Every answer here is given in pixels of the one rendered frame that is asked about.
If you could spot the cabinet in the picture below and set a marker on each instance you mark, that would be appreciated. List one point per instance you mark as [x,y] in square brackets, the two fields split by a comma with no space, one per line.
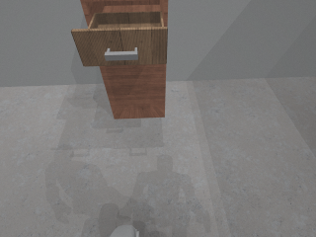
[134,91]

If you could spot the robot left thigh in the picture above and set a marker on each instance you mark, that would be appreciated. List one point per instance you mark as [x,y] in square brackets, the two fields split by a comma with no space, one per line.
[125,231]

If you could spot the handle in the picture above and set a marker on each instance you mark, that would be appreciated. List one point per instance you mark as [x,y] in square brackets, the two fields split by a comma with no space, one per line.
[121,55]

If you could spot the drawer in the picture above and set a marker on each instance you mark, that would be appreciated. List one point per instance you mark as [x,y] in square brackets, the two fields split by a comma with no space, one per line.
[123,31]

